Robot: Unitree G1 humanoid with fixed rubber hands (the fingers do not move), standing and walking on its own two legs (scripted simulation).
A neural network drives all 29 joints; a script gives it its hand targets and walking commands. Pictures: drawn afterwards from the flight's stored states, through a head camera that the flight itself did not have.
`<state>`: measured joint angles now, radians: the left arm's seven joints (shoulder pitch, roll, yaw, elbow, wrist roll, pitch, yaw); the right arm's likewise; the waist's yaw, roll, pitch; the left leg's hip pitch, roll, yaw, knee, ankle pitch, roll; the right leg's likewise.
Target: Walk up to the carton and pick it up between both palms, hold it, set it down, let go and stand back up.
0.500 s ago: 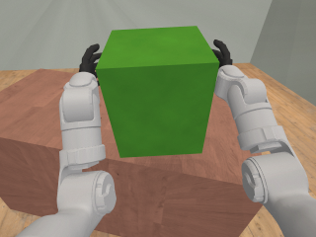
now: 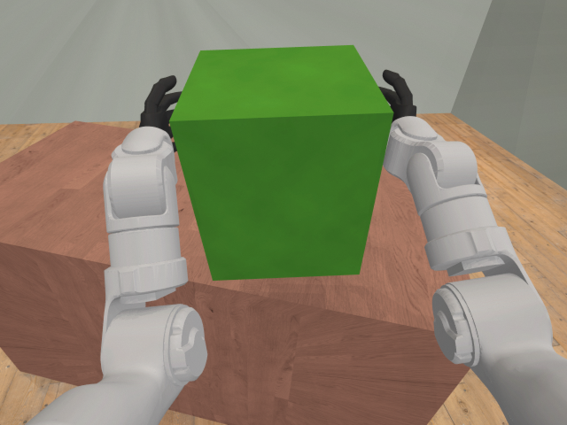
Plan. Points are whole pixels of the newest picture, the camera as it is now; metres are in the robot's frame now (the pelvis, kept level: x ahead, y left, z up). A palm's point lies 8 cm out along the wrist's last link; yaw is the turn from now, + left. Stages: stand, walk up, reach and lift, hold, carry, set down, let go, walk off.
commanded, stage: hold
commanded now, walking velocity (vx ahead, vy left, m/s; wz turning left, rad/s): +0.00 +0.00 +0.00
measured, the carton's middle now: (281, 165) +0.39 +0.02 +0.23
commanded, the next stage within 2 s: set down in 0.16 s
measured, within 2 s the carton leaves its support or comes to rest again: neither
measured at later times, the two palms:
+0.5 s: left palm (162, 127) +0.37 +0.17 +0.29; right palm (404, 125) +0.37 -0.14 +0.30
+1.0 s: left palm (179, 165) +0.40 +0.16 +0.22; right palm (384, 174) +0.40 -0.14 +0.21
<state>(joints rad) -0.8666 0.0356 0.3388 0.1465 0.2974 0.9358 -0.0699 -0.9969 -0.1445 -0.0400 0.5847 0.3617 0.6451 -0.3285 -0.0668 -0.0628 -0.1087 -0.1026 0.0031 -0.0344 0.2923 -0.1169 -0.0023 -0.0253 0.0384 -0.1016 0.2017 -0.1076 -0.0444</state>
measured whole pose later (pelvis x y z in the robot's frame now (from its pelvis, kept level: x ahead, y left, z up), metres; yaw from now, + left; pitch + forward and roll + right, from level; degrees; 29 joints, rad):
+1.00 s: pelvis +0.02 +0.00 +0.00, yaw +2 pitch -7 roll -1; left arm -0.70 -0.02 0.28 0.04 0.31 0.65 -0.07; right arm -0.73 -0.04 -0.09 0.46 0.13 0.26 -0.23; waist -0.09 -0.09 0.07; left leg -0.01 -0.01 -0.06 0.26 -0.13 0.00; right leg 0.10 0.03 -0.13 0.13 -0.11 -0.03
